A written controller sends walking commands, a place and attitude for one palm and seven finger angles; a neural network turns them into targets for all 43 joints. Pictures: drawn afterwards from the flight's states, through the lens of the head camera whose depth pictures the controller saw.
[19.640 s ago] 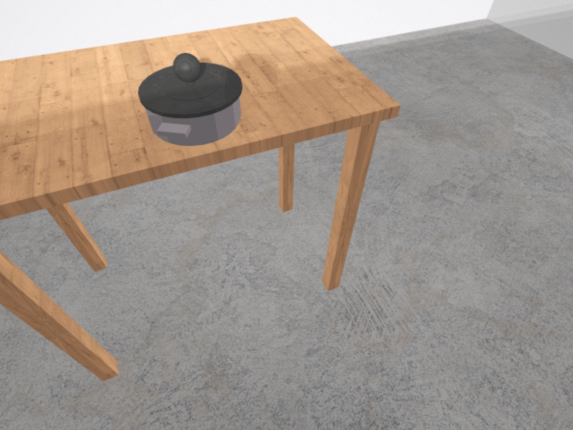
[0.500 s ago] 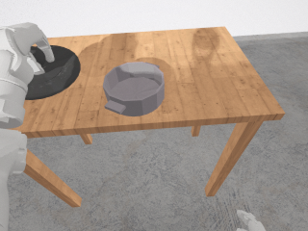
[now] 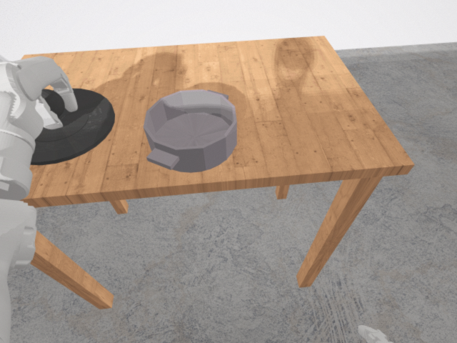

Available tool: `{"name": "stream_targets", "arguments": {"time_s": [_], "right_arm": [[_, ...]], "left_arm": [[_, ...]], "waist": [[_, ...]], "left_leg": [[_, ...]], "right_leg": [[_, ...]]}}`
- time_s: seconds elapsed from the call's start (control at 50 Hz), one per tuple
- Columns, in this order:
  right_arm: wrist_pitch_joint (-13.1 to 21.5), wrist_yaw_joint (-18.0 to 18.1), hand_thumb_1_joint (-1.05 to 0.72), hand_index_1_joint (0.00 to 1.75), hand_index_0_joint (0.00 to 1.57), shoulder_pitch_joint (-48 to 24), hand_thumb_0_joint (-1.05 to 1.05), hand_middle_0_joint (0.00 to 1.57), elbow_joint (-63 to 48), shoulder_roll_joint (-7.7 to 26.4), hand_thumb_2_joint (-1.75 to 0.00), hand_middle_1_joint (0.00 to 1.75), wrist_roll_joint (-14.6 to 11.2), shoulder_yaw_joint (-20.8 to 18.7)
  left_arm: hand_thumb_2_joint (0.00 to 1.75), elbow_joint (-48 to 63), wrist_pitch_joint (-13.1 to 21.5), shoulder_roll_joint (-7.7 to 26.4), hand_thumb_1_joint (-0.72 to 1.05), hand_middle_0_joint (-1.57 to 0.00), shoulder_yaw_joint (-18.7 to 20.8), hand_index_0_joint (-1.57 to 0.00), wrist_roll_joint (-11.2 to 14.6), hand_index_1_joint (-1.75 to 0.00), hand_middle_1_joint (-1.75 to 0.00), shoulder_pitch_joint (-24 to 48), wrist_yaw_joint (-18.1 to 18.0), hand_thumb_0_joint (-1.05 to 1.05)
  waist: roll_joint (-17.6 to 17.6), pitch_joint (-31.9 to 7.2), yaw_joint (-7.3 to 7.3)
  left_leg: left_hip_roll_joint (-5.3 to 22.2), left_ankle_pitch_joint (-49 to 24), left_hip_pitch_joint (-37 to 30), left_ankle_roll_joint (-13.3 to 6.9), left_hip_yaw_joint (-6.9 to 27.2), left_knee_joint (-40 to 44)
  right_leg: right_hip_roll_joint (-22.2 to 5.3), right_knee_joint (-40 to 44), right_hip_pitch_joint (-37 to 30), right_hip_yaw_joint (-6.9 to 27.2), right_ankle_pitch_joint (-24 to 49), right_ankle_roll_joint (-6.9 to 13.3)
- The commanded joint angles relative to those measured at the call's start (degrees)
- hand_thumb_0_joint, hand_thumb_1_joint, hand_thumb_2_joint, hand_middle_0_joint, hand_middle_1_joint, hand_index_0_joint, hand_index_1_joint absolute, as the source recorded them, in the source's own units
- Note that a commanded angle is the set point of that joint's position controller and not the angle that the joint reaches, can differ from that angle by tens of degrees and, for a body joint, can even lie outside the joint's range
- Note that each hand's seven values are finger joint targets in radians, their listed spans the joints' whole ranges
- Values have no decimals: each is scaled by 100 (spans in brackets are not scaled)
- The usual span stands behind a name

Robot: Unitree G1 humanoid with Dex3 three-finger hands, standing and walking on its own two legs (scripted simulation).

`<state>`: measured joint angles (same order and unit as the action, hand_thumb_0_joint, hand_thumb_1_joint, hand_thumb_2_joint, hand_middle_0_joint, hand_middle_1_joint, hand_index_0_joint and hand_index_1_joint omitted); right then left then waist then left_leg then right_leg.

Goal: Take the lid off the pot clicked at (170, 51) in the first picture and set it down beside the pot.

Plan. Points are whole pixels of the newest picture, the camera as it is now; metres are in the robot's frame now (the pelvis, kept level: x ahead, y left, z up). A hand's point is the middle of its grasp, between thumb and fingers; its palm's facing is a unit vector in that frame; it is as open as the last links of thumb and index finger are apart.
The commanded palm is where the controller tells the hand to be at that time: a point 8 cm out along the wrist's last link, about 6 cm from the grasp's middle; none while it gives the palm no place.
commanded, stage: lower the lid onto the table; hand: left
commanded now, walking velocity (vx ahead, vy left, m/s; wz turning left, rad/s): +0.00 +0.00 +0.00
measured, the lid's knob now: (47, 104) +0.46 +0.30 +0.19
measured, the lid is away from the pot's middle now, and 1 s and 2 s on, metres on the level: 0.24 0.23 0.23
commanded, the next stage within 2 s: open the fingers wide in 1.32 s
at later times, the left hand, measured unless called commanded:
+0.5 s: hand (56, 126) +0.44 +0.29 +0.16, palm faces -0.37 -0.15 -0.92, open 6.7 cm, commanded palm +0.44 +0.30 +0.23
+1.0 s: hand (71, 135) +0.45 +0.29 +0.13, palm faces -0.44 -0.14 -0.89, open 6.7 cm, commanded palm +0.45 +0.30 +0.20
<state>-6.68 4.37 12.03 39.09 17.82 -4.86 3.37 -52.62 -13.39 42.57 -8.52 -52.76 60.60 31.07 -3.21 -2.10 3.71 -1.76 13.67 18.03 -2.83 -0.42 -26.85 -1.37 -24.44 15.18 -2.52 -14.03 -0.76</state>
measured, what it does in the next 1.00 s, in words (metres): stands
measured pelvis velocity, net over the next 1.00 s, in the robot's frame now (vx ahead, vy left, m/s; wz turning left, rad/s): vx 0.01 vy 0.01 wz -0.02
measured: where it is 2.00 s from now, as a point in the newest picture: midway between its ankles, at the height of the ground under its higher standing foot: outside the picture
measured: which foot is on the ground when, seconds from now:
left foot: down 0.00-1.00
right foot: down 0.00-1.00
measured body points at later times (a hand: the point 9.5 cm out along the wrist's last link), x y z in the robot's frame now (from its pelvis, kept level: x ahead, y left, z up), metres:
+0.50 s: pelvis +0.00 +0.01 +0.00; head +0.04 +0.00 +0.45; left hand +0.46 +0.30 +0.22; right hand +0.11 -0.26 -0.12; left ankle +0.00 +0.09 -0.74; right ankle -0.02 -0.13 -0.74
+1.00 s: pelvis +0.01 +0.01 +0.00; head +0.05 +0.00 +0.45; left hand +0.47 +0.29 +0.18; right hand +0.07 -0.27 -0.13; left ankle +0.00 +0.09 -0.74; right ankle -0.02 -0.13 -0.74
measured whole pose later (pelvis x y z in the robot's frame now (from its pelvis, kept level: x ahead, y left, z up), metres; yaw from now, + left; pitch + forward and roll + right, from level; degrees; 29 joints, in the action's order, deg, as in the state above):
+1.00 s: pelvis +0.01 +0.01 +0.00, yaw -1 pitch +8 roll -1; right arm -9.0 4.4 14.4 39.4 17.5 -4.8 2.3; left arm -58.2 -5.7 42.0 -6.1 -52.7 56.0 28.1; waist -2.7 -2.7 5.7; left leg -1.4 15.2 21.1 -3.4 -1.5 -28.8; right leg -1.1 -25.1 18.1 -1.3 -14.4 -1.3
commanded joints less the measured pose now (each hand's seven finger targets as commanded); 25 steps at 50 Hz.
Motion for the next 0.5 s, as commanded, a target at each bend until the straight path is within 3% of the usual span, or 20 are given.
{"name": "stream_targets", "arguments": {"time_s": [0.0, 0.04, 0.06, 0.1, 0.14, 0.16, 0.18, 0.22, 0.26, 0.32, 0.38, 0.44, 0.46, 0.48], "right_arm": [[246, 62, -90, 30, 20, -215, 0, 20, -659, 788, -90, 30, 48, -303], [223, 51, -90, 30, 20, -238, 0, 20, -674, 856, -90, 30, 41, -304], [212, 30, -90, 30, 20, -217, 0, 20, -664, 794, -90, 30, 28, -308], [179, 34, -90, 30, 20, -218, 0, 20, -635, 793, -90, 30, 29, -318], [185, 32, -90, 30, 20, -242, 0, 20, -677, 858, -90, 30, 37, -326], [189, 25, -90, 30, 20, -174, 0, 20, -673, 816, -90, 30, 60, -331], [176, 36, -90, 30, 20, -211, 0, 20, -666, 824, -90, 30, 64, -319], [133, 32, -90, 30, 20, -189, 0, 20, -661, 817, -90, 30, 37, -319], [126, 8, -90, 30, 20, -233, 0, 20, -710, 809, -90, 30, 36, -322], [116, 23, -90, 30, 20, -207, 0, 20, -672, 795, -90, 30, 35, -341], [109, 32, -90, 30, 20, -195, 0, 20, -666, 826, -90, 30, 46, -336], [85, 57, -90, 30, 20, -194, 0, 20, -649, 847, -90, 30, 32, -330], [87, 48, -90, 30, 20, -131, 0, 20, -620, 824, -90, 30, 34, -344], [101, 59, -90, 30, 20, -156, 0, 20, -618, 809, -90, 30, 46, -341]], "left_arm": [[77, 1275, 104, 1865, 84, -86, 638, -84, -131, -106, -107, 3170, -359, 0], [77, 1144, 118, 1889, 84, -86, 637, -84, -76, -106, -107, 2858, -353, 0], [77, 1415, 138, 1800, 84, -86, 577, -84, -111, -106, -107, 3153, -362, 0], [77, 1160, 110, 1553, 84, -86, 421, -84, -79, -106, -107, 2990, -345, 0], [77, 1306, 126, 1668, 84, -86, 498, -84, -14, -106, -107, 2894, -366, 0], [77, 1516, 153, 1946, 84, -86, 774, -84, -86, -106, -107, 3013, -400, 0], [77, 1237, 160, 2007, 84, -86, 827, -84, -115, -106, -107, 2850, -401, 0], [77, 1068, 177, 1852, 84, -86, 698, -84, -89, -106, -107, 2747, -372, 0], [77, 1378, 205, 1885, 84, -86, 733, -84, -59, -106, -107, 2748, -398, 0], [77, 1252, 200, 1611, 84, -86, 534, -84, -38, -106, -107, 2821, -396, 0], [77, 1276, 259, 1851, 84, -86, 737, -84, -35, -106, -107, 2793, -430, 0], [77, 1040, 285, 1518, 84, -86, 415, -84, 26, -106, -107, 2721, -421, 0], [77, 1308, 314, 1679, 84, -86, 530, -84, -33, -106, -107, 3033, -463, 0], [77, 1250, 340, 1506, 84, -86, 392, -84, -26, -106, -107, 3125, -472, 0]], "waist": [[-252, -2361, -19], [-236, -2274, -11], [-230, -2468, 11], [-157, -2150, 54], [-322, -2271, 16], [-244, -2561, -30], [-190, -2418, -31], [-63, -2226, -13], [-218, -2417, -39], [-270, -2223, 57], [-172, -2318, 17], [-213, -2102, 87], [-284, -2329, 90], [-358, -2301, 120]], "left_leg": [[-68, -2389, -1459, -160, 232, 68], [-48, -2587, -1401, -142, 204, 13], [-31, -2587, -1507, -139, 227, 37], [-29, -2486, -1440, -146, 229, 46], [-16, -2644, -1559, -134, 252, 21], [-22, -2755, -1611, -147, 253, 3], [-39, -2699, -1479, -160, 229, -14], [-36, -2597, -1351, -155, 206, 15], [-7, -2830, -1488, -138, 241, -13], [-7, -2672, -1563, -145, 256, -8], [-11, -2571, -1486, -139, 272, 16], [-11, -2515, -1415, -133, 230, -1], [10, -2450, -1543, -114, 262, 28], [-12, -2443, -1570, -116, 299, 16]], "right_leg": [[312, 79, -420, 32, 1669, 352], [303, 68, -416, 14, 1795, 364], [298, 62, -442, 39, 1767, 325], [322, 99, -247, -9, 1649, 335], [316, 78, -238, -12, 1683, 373], [327, 47, -432, 42, 1804, 338], [325, 40, -421, 26, 1812, 347], [322, 61, -389, 4, 1787, 335], [313, 21, -430, 34, 1838, 335], [345, 84, -171, -2, 1641, 342], [346, 51, -271, -15, 1622, 355], [342, 82, -132, -24, 1614, 375], [344, 68, -142, -4, 1534, 346], [364, 59, -39, -32, 1471, 367]]}}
